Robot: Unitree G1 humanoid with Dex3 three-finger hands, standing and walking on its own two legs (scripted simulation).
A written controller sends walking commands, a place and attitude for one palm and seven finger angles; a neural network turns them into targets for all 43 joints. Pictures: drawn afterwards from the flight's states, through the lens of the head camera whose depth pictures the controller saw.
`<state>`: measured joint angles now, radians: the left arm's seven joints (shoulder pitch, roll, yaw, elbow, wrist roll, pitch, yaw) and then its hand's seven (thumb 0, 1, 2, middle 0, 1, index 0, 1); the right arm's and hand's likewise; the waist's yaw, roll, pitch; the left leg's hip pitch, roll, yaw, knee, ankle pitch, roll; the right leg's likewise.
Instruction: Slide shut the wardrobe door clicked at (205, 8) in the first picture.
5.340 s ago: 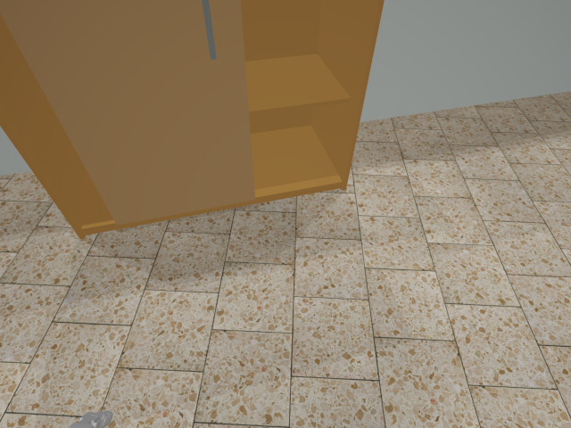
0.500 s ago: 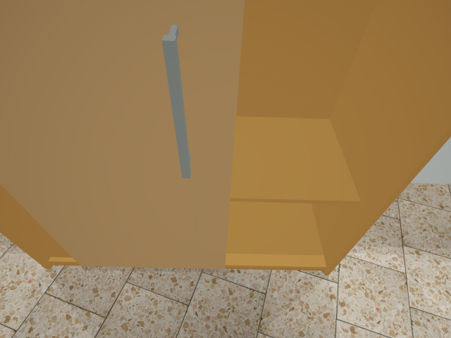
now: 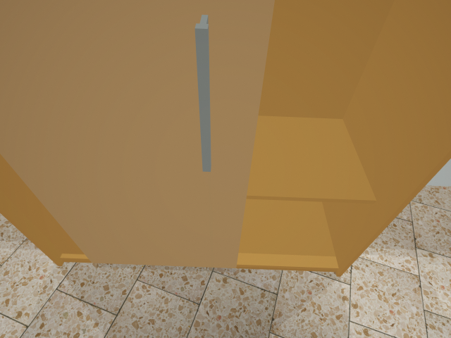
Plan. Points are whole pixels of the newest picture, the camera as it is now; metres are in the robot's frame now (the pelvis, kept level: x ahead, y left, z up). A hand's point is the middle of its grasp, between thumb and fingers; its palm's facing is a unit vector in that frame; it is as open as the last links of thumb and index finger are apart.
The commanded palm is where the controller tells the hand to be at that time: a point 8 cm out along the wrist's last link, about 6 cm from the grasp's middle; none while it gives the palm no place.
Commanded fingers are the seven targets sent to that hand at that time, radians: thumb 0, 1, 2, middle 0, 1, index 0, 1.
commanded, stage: come to a stop and stand still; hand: left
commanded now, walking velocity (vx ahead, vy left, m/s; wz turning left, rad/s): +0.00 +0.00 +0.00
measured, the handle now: (205, 106) +0.49 +0.08 +0.16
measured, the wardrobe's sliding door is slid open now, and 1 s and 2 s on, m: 0.46 0.46 0.46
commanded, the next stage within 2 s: look again from close up in 1.18 s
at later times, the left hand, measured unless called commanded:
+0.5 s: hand out of the picture +0.00 +0.18 -0.16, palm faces +0.03 -0.98 -0.19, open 7.4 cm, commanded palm none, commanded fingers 0.00 0.90 0.90 -0.20 -0.30 -0.20 -0.30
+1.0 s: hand out of the picture +0.06 +0.16 -0.15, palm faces +0.02 -0.97 -0.22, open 7.3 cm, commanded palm none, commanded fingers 0.00 0.90 0.90 -0.20 -0.30 -0.20 -0.30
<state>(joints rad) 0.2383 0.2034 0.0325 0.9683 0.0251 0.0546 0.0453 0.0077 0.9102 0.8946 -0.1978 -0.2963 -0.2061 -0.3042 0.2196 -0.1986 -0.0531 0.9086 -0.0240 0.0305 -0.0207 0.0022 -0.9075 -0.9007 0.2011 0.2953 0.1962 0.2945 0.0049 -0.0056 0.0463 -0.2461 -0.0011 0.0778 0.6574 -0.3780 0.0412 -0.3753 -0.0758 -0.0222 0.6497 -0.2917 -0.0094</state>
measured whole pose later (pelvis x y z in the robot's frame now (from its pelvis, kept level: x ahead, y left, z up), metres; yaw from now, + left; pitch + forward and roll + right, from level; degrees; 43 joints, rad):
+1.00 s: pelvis +0.04 -0.02 +0.02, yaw +1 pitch -2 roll +0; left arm 0.26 0.16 -0.01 1.09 0.01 -0.02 0.04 0.01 0.92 0.89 -0.20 -0.30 -0.20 -0.30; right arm 0.29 -0.15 0.00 1.13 -0.01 -0.03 -0.03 0.00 -0.91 -0.90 0.20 0.30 0.20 0.29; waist -0.01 0.01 0.03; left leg -0.08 0.00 0.06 0.41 -0.30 0.01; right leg -0.22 -0.02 0.02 0.45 -0.19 0.02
